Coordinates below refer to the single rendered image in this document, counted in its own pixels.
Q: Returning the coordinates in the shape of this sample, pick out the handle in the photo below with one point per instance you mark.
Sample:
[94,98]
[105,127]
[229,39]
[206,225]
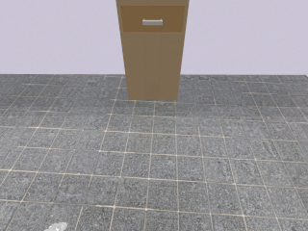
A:
[152,22]

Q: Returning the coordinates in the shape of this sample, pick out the drawer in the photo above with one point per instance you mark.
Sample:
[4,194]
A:
[133,15]

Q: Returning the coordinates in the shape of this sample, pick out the cabinet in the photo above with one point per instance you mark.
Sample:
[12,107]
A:
[152,60]

